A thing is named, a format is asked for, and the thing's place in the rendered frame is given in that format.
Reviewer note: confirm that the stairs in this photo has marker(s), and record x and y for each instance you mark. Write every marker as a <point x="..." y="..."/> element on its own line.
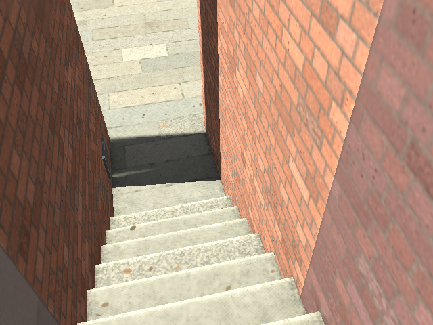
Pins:
<point x="191" y="264"/>

